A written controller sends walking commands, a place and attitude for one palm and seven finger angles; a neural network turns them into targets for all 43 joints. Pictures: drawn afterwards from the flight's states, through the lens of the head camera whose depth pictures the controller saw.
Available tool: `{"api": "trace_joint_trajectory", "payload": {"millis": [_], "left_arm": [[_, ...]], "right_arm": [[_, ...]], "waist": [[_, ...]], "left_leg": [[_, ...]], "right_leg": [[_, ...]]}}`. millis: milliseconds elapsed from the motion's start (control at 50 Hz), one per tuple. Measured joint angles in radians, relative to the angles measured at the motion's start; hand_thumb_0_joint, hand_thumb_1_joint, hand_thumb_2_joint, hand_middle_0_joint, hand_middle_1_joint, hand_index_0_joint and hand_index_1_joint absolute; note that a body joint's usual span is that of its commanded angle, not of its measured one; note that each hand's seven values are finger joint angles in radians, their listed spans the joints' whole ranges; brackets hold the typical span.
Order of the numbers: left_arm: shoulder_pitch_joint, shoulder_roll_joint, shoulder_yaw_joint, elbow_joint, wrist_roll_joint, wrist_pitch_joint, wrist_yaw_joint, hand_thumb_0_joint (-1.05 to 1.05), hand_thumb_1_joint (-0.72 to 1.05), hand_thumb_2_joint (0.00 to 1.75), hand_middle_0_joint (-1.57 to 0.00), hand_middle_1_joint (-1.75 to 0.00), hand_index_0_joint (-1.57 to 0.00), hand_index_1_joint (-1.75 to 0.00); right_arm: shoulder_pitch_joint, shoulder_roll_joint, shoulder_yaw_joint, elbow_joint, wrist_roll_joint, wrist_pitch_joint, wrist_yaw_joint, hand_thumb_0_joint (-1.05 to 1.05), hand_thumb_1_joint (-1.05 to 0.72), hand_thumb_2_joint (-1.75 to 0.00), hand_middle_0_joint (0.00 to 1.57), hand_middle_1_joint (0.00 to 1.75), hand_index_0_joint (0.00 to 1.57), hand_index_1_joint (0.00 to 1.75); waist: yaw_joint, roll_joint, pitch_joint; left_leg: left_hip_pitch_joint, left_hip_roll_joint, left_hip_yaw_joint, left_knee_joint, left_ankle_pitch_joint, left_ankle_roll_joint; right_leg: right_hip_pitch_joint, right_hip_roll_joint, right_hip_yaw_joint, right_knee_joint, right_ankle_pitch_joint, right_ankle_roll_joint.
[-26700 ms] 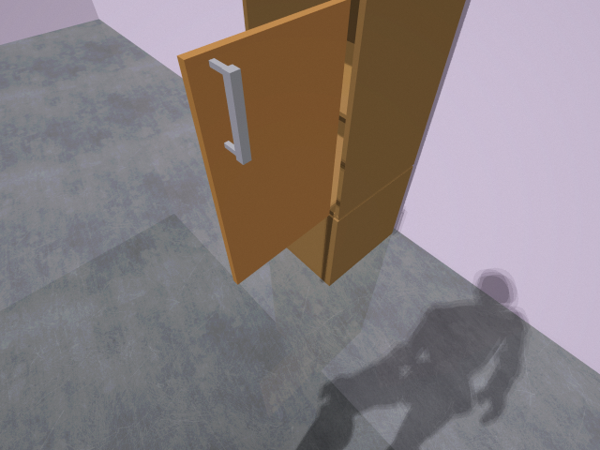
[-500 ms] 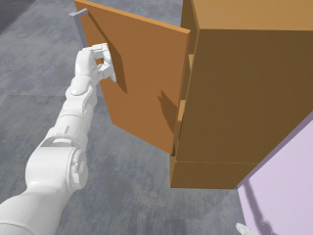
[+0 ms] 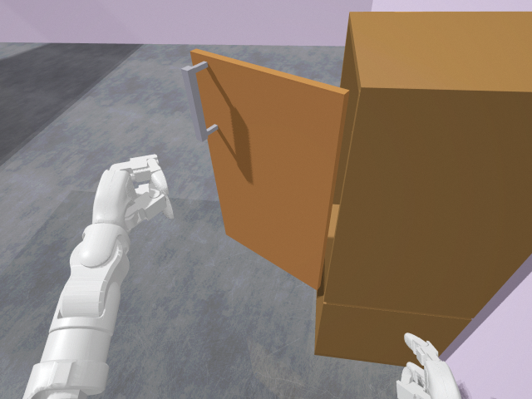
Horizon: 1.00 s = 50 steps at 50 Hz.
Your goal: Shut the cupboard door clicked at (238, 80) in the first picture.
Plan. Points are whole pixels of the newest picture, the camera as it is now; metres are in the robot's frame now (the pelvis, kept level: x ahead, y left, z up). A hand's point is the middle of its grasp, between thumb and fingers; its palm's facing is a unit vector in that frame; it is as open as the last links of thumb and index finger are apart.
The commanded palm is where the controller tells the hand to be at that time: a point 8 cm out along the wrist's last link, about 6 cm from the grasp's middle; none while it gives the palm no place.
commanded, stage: draw the hand back to the body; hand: left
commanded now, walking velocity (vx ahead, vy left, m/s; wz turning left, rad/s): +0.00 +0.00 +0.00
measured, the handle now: (202, 102) +0.65 +0.19 +0.15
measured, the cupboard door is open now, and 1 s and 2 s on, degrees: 61 61 61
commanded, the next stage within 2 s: step back with the hand held close in 0.98 s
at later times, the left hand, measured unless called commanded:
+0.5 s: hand (70, 272) +0.22 +0.25 +0.16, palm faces +0.41 -0.84 -0.34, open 5.3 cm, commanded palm +0.17 +0.29 +0.17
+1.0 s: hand (39, 295) +0.19 +0.27 +0.16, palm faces +0.48 -0.79 -0.37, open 7.4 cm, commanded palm +0.14 +0.30 +0.17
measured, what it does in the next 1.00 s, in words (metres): stands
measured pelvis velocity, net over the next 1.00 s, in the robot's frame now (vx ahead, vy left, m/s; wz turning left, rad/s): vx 0.00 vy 0.00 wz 0.01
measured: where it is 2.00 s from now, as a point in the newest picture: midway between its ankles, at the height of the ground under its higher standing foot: outside the picture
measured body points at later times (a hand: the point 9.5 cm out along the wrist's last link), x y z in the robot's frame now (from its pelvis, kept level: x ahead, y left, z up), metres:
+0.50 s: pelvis +0.01 +0.00 +0.00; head -0.02 -0.03 +0.45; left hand +0.19 +0.30 +0.17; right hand +0.18 -0.21 -0.10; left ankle -0.02 +0.09 -0.74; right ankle +0.01 -0.10 -0.74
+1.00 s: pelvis +0.00 +0.00 +0.00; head -0.03 -0.02 +0.45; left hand +0.16 +0.31 +0.18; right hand +0.20 -0.21 -0.08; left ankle -0.02 +0.09 -0.74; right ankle +0.01 -0.10 -0.74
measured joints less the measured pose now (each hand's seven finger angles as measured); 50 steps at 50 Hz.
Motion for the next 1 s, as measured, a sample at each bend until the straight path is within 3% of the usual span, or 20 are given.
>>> {"api": "trace_joint_trajectory", "payload": {"millis": [80,200,460,640,800,1000], "left_arm": [[0.124,-0.010,-0.017,-0.115,0.037,-0.039,0.072,0.01,0.90,0.90,-1.13,-1.31,-1.13,-1.32],[0.246,0.000,-0.004,-0.223,0.064,-0.054,0.125,0.02,0.90,0.90,-0.98,-1.15,-0.98,-1.15],[0.543,0.041,0.111,-0.430,0.067,-0.084,0.145,0.01,0.90,0.90,-0.63,-0.77,-0.63,-0.77],[0.732,0.072,0.197,-0.527,0.068,-0.103,0.161,0.01,0.90,0.90,-0.39,-0.50,-0.39,-0.50],[0.696,0.044,0.189,-0.516,0.082,-0.116,0.184,0.01,0.90,0.90,-0.25,-0.35,-0.25,-0.35],[0.691,0.057,0.182,-0.529,0.080,-0.118,0.173,0.01,0.89,0.90,-0.21,-0.31,-0.21,-0.31]], "right_arm": [[-0.044,0.020,0.010,-0.023,-0.013,0.020,0.005,0.01,-0.90,-0.90,0.20,0.29,0.20,0.30],[-0.048,0.043,0.024,-0.018,-0.026,0.042,0.007,0.01,-0.90,-0.90,0.20,0.29,0.20,0.30],[0.024,0.044,0.005,0.022,-0.038,0.071,0.019,0.01,-0.90,-0.90,0.21,0.30,0.20,0.30],[0.042,0.028,-0.026,0.025,-0.036,0.035,0.010,0.01,-0.90,-0.90,0.20,0.29,0.20,0.30],[0.016,0.022,-0.028,0.036,-0.040,-0.008,0.000,0.01,-0.90,-0.90,0.20,0.29,0.20,0.30],[0.005,0.053,-0.008,0.022,-0.045,-0.018,0.008,0.01,-0.90,-0.90,0.21,0.30,0.20,0.30]], "waist": [[0.013,-0.005,0.017],[0.038,-0.001,0.040],[0.036,0.032,0.031],[0.044,0.027,0.016],[0.066,0.020,0.027],[0.052,0.013,0.031]], "left_leg": [[0.025,-0.001,-0.007,-0.021,0.014,-0.001],[0.061,0.000,-0.018,-0.041,0.020,-0.003],[0.085,-0.001,-0.016,-0.043,0.006,0.001],[0.080,0.002,-0.012,-0.027,-0.006,0.001],[0.077,-0.006,-0.022,-0.025,0.004,0.005],[0.084,0.000,-0.015,-0.033,0.006,0.001]], "right_leg": [[0.028,0.000,-0.006,-0.024,0.012,0.000],[0.074,0.002,-0.017,-0.056,0.022,-0.002],[0.098,0.002,-0.013,-0.062,0.011,0.005],[0.095,0.004,-0.010,-0.053,0.005,0.006],[0.094,-0.004,-0.020,-0.045,0.007,0.008],[0.098,0.002,-0.012,-0.055,0.013,0.004]]}}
